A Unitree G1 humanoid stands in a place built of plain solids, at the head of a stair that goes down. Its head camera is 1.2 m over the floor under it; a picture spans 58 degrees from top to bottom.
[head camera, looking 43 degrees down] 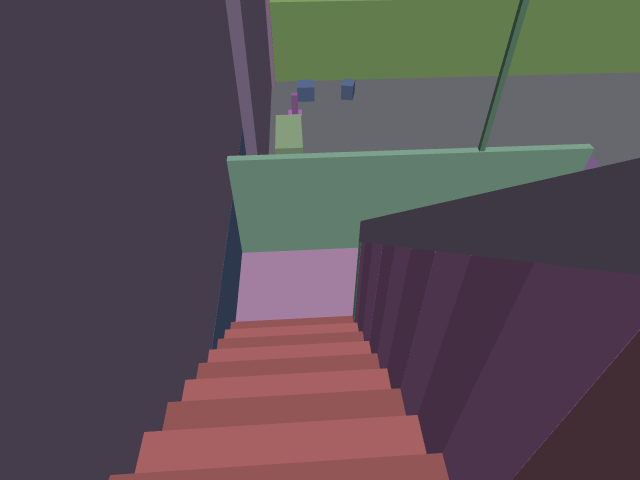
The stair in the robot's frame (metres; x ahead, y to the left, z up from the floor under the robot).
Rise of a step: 0.19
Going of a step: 0.21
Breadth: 1.00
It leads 4 degrees to the left of straight ahead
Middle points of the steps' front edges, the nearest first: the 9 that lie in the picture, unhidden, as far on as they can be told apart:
0.50 0.12 -0.19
0.71 0.14 -0.38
0.92 0.15 -0.57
1.12 0.16 -0.76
1.33 0.18 -0.95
1.54 0.19 -1.14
1.75 0.20 -1.33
1.96 0.22 -1.52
2.17 0.23 -1.71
